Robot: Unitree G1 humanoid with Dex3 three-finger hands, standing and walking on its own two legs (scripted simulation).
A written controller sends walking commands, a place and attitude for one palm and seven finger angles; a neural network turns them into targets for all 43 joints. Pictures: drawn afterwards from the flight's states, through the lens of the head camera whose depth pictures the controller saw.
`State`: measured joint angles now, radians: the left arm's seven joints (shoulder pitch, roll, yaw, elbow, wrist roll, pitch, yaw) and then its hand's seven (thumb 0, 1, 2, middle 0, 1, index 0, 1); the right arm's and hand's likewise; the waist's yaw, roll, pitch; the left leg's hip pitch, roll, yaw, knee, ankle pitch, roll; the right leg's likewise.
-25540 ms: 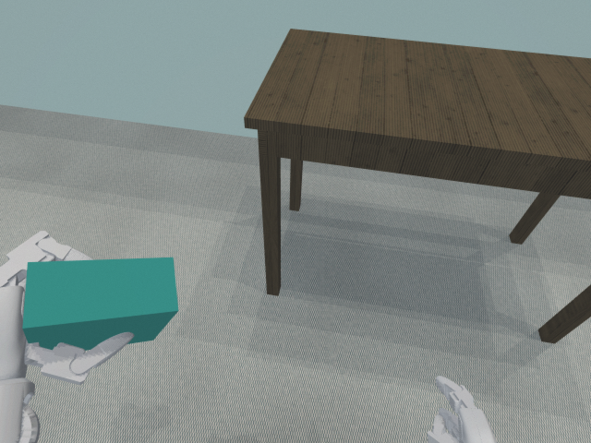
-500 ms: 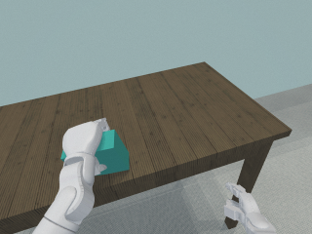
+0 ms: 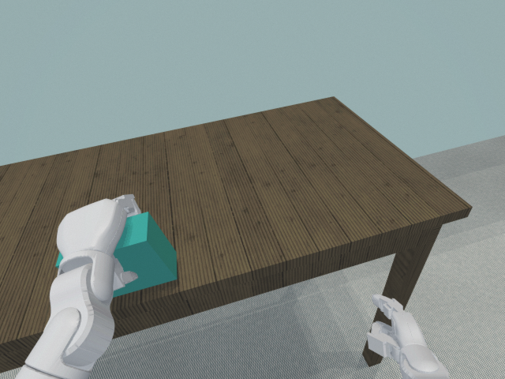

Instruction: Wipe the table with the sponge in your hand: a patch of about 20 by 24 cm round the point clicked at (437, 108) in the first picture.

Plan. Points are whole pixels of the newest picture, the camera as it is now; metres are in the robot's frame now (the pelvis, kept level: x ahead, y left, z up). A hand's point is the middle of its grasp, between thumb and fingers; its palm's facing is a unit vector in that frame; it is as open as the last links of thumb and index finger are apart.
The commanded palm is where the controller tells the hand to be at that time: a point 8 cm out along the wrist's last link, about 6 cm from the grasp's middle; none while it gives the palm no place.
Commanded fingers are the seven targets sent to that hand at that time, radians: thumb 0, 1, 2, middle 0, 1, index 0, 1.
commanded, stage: wipe forward along the middle lane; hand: left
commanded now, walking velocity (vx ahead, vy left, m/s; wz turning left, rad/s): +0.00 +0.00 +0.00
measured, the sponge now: (129, 264) +0.25 +0.25 +0.09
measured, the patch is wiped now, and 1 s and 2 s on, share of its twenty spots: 1.00 1.00 1.00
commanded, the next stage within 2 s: slide back across to the first lane in 1.66 s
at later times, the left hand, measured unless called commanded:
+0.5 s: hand (113, 231) +0.29 +0.28 +0.13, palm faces +0.02 -0.07 -1.00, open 9.7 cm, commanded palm +0.27 +0.28 +0.17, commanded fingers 0.00 0.10 1.30 -1.20 -1.60 -1.20 -1.60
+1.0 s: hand (113, 211) +0.33 +0.30 +0.13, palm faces -0.02 -0.06 -1.00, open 9.7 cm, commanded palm +0.31 +0.31 +0.16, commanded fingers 0.00 0.10 1.30 -1.20 -1.60 -1.20 -1.60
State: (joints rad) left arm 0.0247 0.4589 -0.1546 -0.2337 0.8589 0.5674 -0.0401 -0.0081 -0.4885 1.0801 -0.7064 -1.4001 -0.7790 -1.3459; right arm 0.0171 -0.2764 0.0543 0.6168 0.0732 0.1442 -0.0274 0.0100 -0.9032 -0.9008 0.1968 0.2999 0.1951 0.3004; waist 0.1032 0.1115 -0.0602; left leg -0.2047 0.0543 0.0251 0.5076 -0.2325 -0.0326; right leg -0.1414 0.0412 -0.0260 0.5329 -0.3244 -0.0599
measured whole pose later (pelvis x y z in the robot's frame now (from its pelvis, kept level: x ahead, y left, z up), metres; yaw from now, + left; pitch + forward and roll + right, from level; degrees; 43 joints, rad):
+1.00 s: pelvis -0.01 +0.01 +0.00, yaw +1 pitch +0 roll +0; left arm -0.44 0.49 -0.09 0.45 0.95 0.31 -0.08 0.00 -0.51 1.09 -0.75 -1.36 -0.81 -1.33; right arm 0.13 -0.29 0.02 0.69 0.08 0.11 -0.06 0.01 -0.90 -0.90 0.20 0.30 0.20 0.30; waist 0.05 0.09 -0.07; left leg -0.30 0.04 0.00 0.51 -0.20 -0.02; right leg -0.21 0.03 -0.05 0.50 -0.29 -0.05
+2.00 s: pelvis +0.01 +0.04 +0.00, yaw +1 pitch +5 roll -1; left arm -0.68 0.58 0.00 0.83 1.01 0.16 -0.03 0.01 -0.52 1.10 -0.75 -1.35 -0.79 -1.36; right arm 0.23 -0.29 0.00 0.71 0.08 0.14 -0.05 0.01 -0.90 -0.90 0.20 0.30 0.20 0.30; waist -0.01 0.06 -0.09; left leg -0.38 0.03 0.02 0.52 -0.22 0.01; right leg -0.28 0.02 -0.03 0.46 -0.27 -0.01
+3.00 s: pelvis +0.01 +0.04 +0.00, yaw +2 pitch +2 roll -1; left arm -0.37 0.62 0.03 0.42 0.95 0.20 -0.09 -0.01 -0.49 1.10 -0.71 -1.40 -0.75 -1.41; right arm 0.15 -0.29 0.01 0.65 0.08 0.15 -0.04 0.01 -0.90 -0.90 0.20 0.30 0.20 0.30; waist 0.05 0.09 -0.05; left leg -0.32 0.01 -0.01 0.51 -0.22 0.02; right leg -0.19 0.00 -0.05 0.43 -0.27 -0.01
